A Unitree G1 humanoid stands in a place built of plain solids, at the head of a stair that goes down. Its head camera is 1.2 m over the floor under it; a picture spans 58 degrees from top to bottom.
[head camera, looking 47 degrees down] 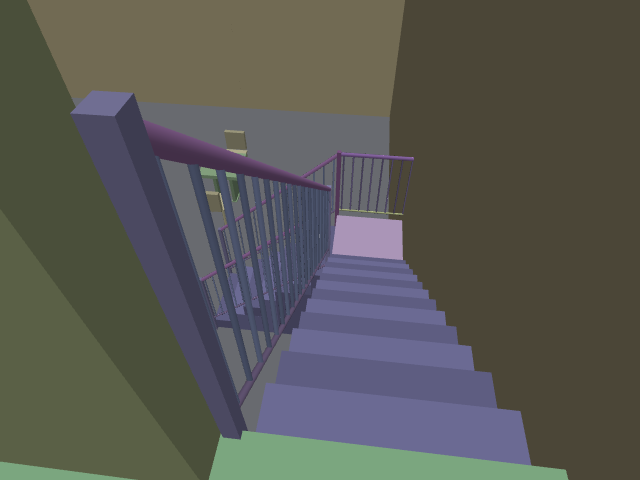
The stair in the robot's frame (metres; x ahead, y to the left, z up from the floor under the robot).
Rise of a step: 0.20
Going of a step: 0.23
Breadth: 0.84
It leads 7 degrees to the right of straight ahead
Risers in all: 13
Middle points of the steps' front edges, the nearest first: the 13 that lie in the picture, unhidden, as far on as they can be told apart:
0.37 -0.21 0.00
0.60 -0.23 -0.20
0.83 -0.26 -0.41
1.06 -0.29 -0.61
1.29 -0.31 -0.81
1.52 -0.34 -1.01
1.75 -0.37 -1.22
1.98 -0.39 -1.42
2.22 -0.42 -1.62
2.45 -0.45 -1.83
2.68 -0.47 -2.03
2.91 -0.50 -2.23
3.14 -0.53 -2.44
